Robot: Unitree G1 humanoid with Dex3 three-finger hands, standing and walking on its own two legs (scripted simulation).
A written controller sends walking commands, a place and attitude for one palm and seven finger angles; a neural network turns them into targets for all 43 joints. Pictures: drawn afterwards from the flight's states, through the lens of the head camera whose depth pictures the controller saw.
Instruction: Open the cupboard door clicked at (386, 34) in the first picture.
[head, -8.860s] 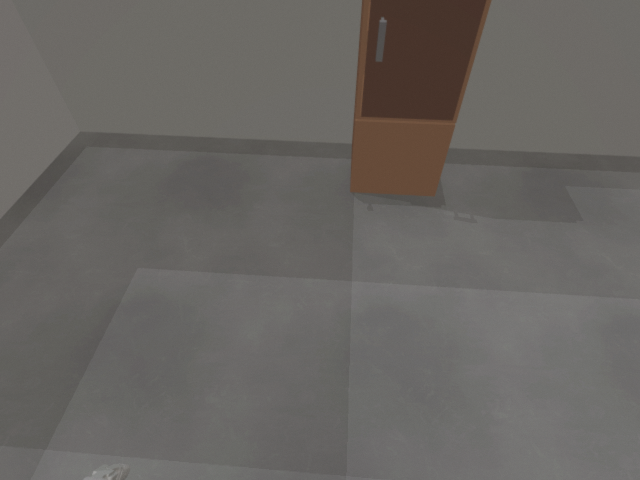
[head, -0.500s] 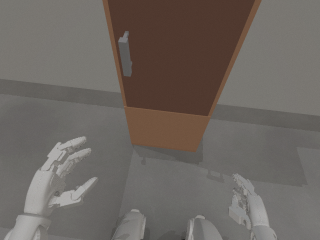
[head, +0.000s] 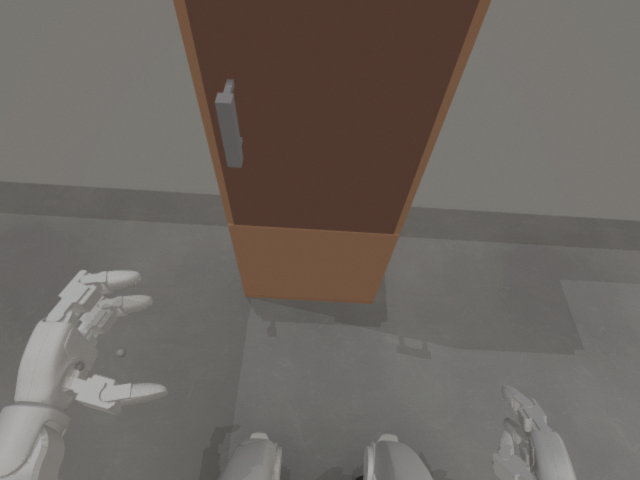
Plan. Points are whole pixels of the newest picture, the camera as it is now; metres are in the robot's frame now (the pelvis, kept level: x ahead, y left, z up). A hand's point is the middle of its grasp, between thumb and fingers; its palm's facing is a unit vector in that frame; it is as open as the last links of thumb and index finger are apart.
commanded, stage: raise the hand with hooked fingers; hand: left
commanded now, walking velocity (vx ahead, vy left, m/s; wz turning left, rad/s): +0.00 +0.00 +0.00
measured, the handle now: (232, 124) +0.61 +0.18 +0.05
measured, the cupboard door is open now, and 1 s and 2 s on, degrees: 0 0 0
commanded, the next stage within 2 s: move the hooked fingers beside the handle in 0.98 s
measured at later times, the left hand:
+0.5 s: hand (89, 302) +0.29 +0.28 +0.06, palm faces +0.02 -1.00 -0.06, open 13.9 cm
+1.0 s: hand (99, 299) +0.30 +0.27 +0.06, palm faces +0.02 -1.00 -0.06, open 13.9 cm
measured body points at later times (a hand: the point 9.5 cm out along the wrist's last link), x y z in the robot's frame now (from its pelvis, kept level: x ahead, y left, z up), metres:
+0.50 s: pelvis +0.01 +0.00 +0.01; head +0.09 +0.02 +0.45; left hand +0.29 +0.33 +0.06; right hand +0.17 -0.24 -0.07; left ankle +0.01 +0.11 -0.65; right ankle +0.04 -0.13 -0.65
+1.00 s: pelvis +0.01 +0.00 +0.01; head +0.09 +0.01 +0.45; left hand +0.29 +0.32 +0.07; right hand +0.17 -0.25 -0.07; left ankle +0.01 +0.11 -0.65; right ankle +0.04 -0.13 -0.65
